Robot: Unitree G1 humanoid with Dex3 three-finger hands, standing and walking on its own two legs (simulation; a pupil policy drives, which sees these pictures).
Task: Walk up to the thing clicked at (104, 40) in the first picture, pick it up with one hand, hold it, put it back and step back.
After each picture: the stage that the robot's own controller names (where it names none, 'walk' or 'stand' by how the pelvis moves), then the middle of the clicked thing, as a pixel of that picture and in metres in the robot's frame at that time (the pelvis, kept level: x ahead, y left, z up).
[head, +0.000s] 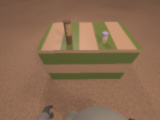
stand; (104, 37) +0.85 -0.11 +0.00
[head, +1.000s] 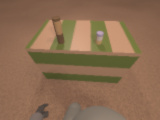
rise first; (99, 38) +0.75 -0.02 +0.03
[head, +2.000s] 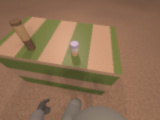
rise first; (74, 48) +0.52 +0.20 +0.02
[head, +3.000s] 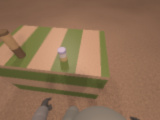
stand; (62, 54) +0.50 +0.26 +0.01
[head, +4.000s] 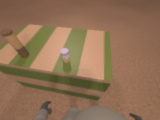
stand; (65, 55) +0.49 +0.24 +0.00
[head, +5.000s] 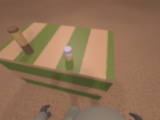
stand; (68, 53) +0.50 +0.23 +0.00
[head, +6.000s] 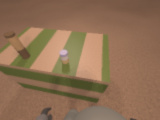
stand; (64, 57) +0.49 +0.25 +0.00
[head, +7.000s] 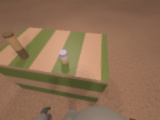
stand; (63, 57) +0.49 +0.26 +0.00
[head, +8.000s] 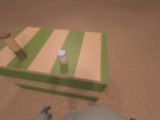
stand; (62, 57) +0.48 +0.27 +0.00
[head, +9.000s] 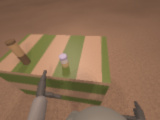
rise first; (64, 60) +0.46 +0.28 +0.00
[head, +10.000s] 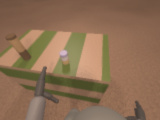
go down; (64, 57) +0.48 +0.28 +0.00
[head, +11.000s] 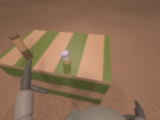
go down; (65, 57) +0.49 +0.27 +0.00
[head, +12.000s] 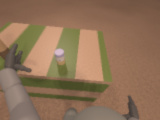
go down; (60, 57) +0.45 +0.24 +0.03
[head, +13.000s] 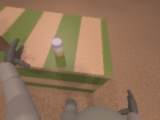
close in; (58, 47) +0.47 +0.25 +0.05
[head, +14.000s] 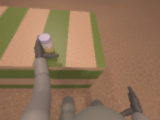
close; (47, 43) +0.50 +0.28 +0.08
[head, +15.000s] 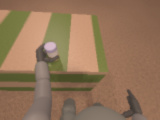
lift; (52, 52) +0.44 +0.24 +0.07
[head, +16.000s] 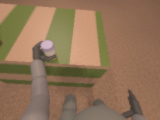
lift; (49, 50) +0.42 +0.26 +0.08
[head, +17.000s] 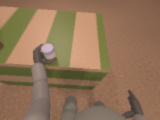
lift; (50, 53) +0.41 +0.26 +0.08
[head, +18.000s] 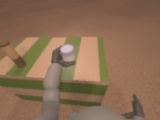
lift; (68, 56) +0.32 +0.14 +0.22
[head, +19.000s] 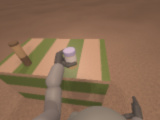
hold; (70, 58) +0.33 +0.14 +0.20
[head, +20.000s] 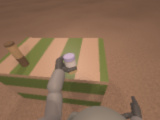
hold; (70, 63) +0.32 +0.14 +0.16
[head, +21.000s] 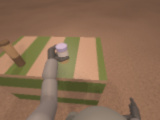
crouch; (63, 53) +0.38 +0.19 +0.18
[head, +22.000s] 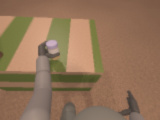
lower; (53, 50) +0.45 +0.23 +0.08
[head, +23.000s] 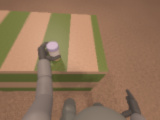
lower; (54, 51) +0.44 +0.23 +0.07
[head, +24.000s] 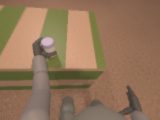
lower; (49, 48) +0.46 +0.24 +0.08
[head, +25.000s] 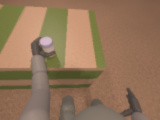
lower; (48, 47) +0.46 +0.25 +0.08
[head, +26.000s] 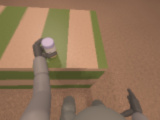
loosen; (50, 48) +0.45 +0.25 +0.08
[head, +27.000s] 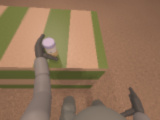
withdraw; (51, 48) +0.45 +0.24 +0.08
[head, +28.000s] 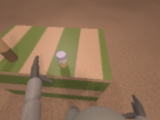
sink last; (62, 59) +0.42 +0.23 +0.05
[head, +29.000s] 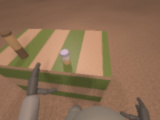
stand; (65, 57) +0.46 +0.25 +0.05
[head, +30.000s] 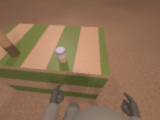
stand; (61, 55) +0.45 +0.25 +0.06
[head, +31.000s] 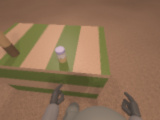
stand; (61, 54) +0.45 +0.25 +0.06
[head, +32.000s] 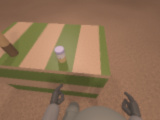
stand; (60, 54) +0.45 +0.25 +0.06
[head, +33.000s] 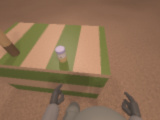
stand; (61, 54) +0.45 +0.25 +0.06
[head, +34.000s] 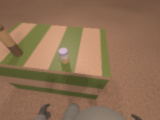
stand; (64, 56) +0.45 +0.24 +0.04
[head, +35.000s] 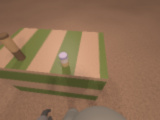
walk; (64, 59) +0.45 +0.24 +0.00
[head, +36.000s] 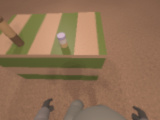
walk; (62, 40) +0.59 +0.26 +0.02
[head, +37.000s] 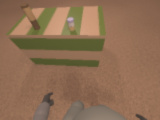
walk; (71, 24) +0.87 +0.26 +0.01
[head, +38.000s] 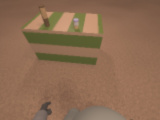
stand; (76, 23) +1.09 +0.25 +0.01
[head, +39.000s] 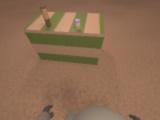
stand; (77, 24) +1.09 +0.24 -0.01
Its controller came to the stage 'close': yes
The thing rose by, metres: 0.22
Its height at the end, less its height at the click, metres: +0.00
